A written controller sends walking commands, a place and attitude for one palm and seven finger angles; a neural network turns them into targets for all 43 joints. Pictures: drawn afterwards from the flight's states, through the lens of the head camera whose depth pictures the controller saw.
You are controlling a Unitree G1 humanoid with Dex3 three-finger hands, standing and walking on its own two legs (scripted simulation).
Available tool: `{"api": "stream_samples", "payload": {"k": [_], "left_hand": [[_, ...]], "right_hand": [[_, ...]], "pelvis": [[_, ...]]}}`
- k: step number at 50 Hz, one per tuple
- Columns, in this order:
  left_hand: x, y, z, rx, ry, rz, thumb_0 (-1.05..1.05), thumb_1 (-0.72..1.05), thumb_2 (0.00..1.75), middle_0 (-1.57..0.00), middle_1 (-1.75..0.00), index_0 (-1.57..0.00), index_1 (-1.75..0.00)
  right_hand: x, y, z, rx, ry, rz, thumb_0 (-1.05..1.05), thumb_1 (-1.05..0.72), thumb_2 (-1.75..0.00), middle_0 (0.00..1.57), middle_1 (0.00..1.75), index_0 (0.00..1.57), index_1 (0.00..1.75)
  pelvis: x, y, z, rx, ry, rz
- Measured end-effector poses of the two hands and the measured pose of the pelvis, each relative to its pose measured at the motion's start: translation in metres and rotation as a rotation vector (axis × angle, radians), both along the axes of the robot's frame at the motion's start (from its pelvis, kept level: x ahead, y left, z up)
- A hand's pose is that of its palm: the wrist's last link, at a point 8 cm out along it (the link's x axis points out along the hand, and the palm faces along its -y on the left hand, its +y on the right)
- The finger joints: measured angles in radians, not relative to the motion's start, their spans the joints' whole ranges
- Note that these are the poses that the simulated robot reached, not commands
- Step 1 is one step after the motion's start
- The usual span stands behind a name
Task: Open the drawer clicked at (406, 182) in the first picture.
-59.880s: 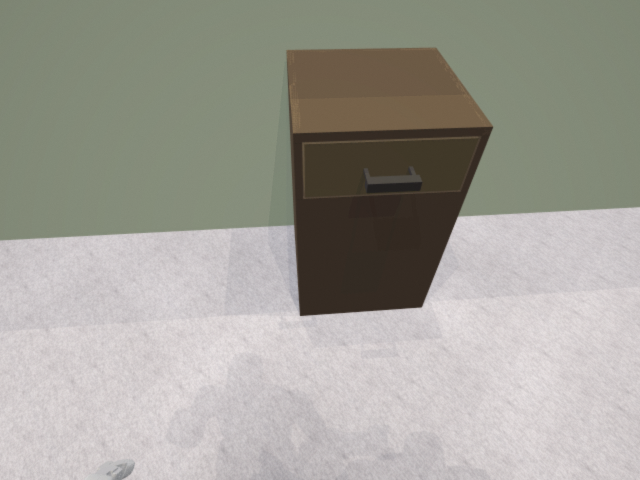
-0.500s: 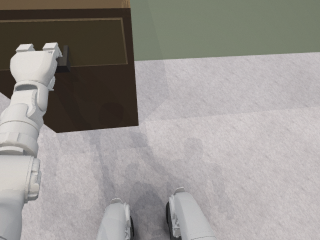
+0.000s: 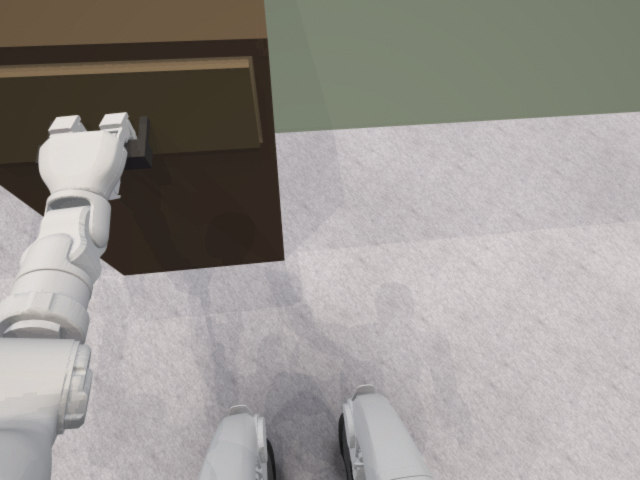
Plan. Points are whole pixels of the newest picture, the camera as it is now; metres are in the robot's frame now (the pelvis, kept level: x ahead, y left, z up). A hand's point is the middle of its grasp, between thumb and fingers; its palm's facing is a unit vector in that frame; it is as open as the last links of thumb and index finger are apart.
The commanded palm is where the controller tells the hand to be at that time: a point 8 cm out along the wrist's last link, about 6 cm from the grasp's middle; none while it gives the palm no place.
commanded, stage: pull the drawer open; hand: left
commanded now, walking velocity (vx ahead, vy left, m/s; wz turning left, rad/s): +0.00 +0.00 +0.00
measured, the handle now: (98, 141) +0.55 +0.25 -0.01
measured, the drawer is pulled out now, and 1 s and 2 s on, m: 0.01 0.12 0.25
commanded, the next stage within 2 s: none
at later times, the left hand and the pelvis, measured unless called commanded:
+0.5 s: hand (103, 220) +0.45 +0.24 -0.02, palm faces -0.05 -0.03 -1.00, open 6.1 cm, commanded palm +0.41 +0.24 +0.02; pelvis +0.02 +0.00 +0.02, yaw +0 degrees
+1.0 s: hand (100, 259) +0.40 +0.24 -0.03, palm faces -0.04 -0.03 -1.00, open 6.1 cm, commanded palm +0.35 +0.24 +0.02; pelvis +0.02 +0.00 +0.02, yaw +0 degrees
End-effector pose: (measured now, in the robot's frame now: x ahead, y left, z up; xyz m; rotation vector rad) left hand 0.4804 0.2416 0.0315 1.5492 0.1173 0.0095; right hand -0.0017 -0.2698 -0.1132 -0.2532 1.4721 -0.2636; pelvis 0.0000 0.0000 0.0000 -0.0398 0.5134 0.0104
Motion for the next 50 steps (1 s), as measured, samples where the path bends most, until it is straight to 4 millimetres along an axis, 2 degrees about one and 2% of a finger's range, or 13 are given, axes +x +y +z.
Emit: {"api": "stream_samples", "payload": {"k": [6, 18, 25, 50], "left_hand": [[-0.015, 0.000, -0.001, 0.001, -0.008, -0.002, 0.01, 0.66, 0.75, -0.31, -1.35, -0.37, -1.35], [-0.039, -0.001, -0.001, -0.004, -0.011, -0.003, 0.01, 0.65, 0.76, -0.30, -1.35, -0.37, -1.35], [-0.051, -0.001, -0.001, -0.006, -0.017, -0.002, 0.01, 0.65, 0.77, -0.30, -1.35, -0.36, -1.35], [-0.104, -0.004, -0.002, -0.003, -0.028, 0.006, 0.01, 0.65, 0.78, -0.29, -1.35, -0.37, -1.35]], "right_hand": [[0.014, 0.003, 0.000, 0.022, -0.009, 0.011, 0.01, -0.90, -0.89, 0.21, 0.30, 0.20, 0.30], [0.062, 0.001, 0.005, 0.029, -0.096, 0.050, 0.01, -0.90, -0.89, 0.21, 0.30, 0.20, 0.30], [0.083, -0.002, 0.006, 0.026, -0.134, 0.068, 0.01, -0.90, -0.89, 0.21, 0.30, 0.20, 0.30], [0.109, 0.004, 0.012, 0.046, -0.210, 0.078, 0.01, -0.90, -0.89, 0.21, 0.30, 0.20, 0.30]], "pelvis": [[0.007, 0.001, 0.006, 0.004, -0.017, 0.001], [0.017, -0.001, 0.015, 0.013, -0.047, 0.000], [0.020, -0.003, 0.017, 0.018, -0.057, -0.001], [0.022, -0.004, 0.025, 0.027, -0.107, -0.005]]}}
